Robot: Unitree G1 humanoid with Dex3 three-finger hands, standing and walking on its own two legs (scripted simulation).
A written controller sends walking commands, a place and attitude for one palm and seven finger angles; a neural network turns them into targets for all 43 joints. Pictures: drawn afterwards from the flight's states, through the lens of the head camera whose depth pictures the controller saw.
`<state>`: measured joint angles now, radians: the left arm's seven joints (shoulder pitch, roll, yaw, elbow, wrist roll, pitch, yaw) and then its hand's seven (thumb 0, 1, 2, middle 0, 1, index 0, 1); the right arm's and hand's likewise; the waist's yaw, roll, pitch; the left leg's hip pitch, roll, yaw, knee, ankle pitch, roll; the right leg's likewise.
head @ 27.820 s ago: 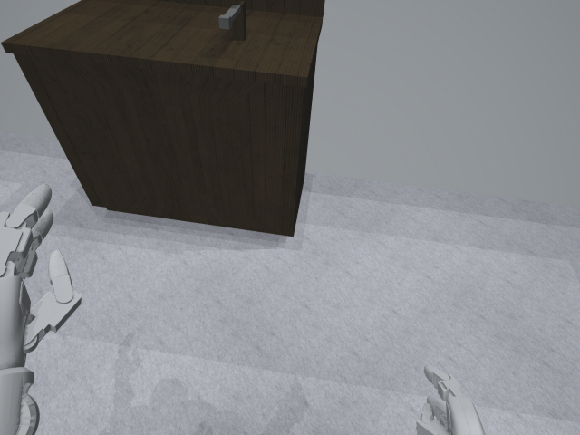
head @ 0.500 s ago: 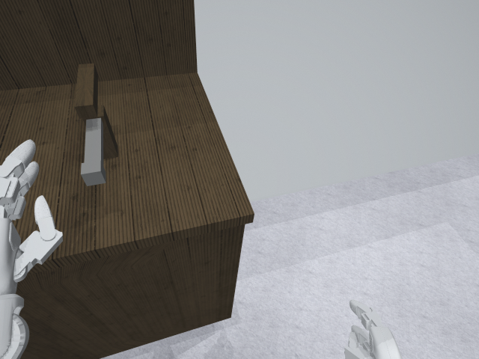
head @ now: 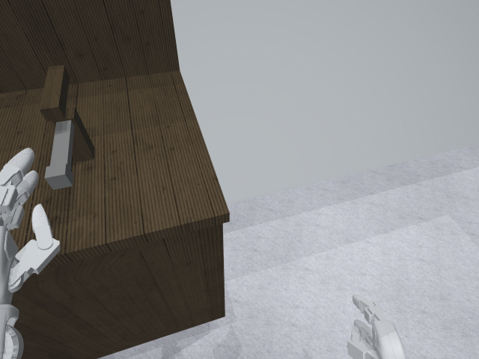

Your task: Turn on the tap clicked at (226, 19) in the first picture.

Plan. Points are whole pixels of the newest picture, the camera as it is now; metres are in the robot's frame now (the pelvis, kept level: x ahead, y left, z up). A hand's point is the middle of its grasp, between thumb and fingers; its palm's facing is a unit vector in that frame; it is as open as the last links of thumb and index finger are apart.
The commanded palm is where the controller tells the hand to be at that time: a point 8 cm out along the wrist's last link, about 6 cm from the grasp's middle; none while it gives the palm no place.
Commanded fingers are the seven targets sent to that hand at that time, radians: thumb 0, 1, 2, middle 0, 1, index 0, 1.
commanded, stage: come to a stop and stand still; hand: left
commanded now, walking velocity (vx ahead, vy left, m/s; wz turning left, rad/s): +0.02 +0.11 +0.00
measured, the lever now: (59, 176) +0.34 +0.31 +0.13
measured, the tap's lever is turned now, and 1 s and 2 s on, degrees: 0 0 0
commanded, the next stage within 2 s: look again from close up in 0.92 s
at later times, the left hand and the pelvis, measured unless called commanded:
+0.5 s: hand (35, 246) +0.21 +0.27 +0.15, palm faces +0.24 -0.90 -0.37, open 7.4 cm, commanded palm +0.16 +0.33 +0.18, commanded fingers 0.00 0.90 0.90 -0.20 -0.30 -0.20 -0.30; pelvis -0.01 +0.06 +0.00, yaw -1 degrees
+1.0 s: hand out of the picture +0.23 +0.32 +0.16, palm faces +0.37 -0.86 -0.35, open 7.4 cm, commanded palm +0.16 +0.35 +0.18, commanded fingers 0.00 0.90 0.90 -0.20 -0.30 -0.20 -0.30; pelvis -0.01 +0.08 +0.00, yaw -2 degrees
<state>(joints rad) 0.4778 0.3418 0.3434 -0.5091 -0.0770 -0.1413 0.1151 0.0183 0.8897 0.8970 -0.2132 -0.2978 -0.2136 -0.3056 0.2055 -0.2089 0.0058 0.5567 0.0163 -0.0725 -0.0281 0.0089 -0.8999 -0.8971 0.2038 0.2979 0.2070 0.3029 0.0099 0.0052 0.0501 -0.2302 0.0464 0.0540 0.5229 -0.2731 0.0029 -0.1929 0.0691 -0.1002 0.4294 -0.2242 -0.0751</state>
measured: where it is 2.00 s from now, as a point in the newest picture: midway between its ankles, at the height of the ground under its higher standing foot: outside the picture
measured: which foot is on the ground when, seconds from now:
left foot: down 0.00-1.00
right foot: down 0.00-1.00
